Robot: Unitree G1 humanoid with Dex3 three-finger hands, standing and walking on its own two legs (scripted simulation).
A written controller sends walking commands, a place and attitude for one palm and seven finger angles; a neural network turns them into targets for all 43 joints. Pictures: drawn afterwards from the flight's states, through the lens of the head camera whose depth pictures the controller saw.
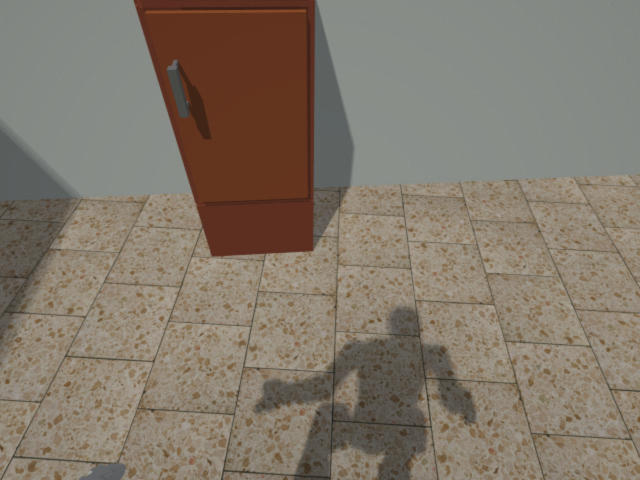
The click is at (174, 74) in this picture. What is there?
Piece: cupboard door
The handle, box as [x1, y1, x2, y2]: [167, 60, 189, 117]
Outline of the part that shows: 174,60 172,65 168,66 167,72 180,117 187,117 189,113 187,108 188,102 185,100 177,69 178,63 177,60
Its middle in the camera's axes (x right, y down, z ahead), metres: -0.37 -0.39 +1.00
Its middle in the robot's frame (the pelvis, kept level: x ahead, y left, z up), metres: +0.99 +0.42 -0.02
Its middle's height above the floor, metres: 0.75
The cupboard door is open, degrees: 0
